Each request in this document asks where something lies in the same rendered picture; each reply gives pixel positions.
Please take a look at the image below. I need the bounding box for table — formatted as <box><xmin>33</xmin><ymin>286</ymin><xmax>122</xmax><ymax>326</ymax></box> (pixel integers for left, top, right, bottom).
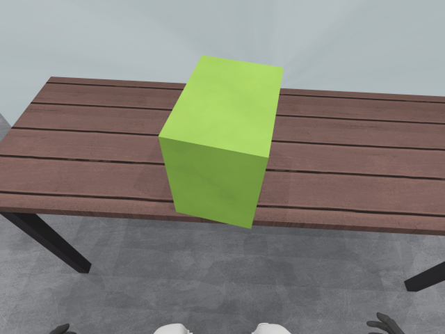
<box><xmin>0</xmin><ymin>77</ymin><xmax>445</xmax><ymax>292</ymax></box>

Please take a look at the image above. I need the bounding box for right robot hand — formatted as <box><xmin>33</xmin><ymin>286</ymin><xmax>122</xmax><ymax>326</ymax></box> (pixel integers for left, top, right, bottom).
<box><xmin>366</xmin><ymin>312</ymin><xmax>404</xmax><ymax>334</ymax></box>

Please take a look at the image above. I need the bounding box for carton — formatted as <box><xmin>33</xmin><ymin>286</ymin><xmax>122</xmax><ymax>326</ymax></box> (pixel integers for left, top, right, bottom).
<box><xmin>159</xmin><ymin>55</ymin><xmax>284</xmax><ymax>229</ymax></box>

